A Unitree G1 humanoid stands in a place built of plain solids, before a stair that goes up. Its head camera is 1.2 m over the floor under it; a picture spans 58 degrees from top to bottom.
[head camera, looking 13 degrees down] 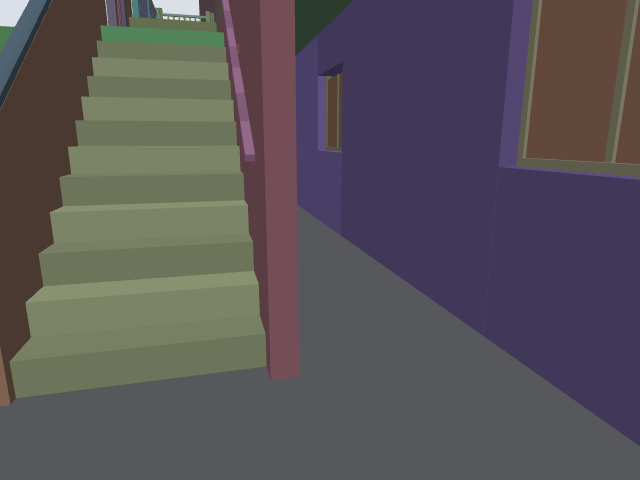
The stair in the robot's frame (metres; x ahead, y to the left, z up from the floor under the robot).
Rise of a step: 0.19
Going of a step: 0.26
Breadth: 1.20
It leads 14 degrees to the left of straight ahead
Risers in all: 12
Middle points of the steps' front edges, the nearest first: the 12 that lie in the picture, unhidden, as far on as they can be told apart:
1.99 0.87 0.19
2.25 0.94 0.39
2.51 1.00 0.58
2.76 1.07 0.77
3.02 1.13 0.96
3.27 1.20 1.16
3.53 1.27 1.35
3.79 1.33 1.54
4.04 1.40 1.73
4.30 1.47 1.93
4.56 1.53 2.12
4.81 1.60 2.31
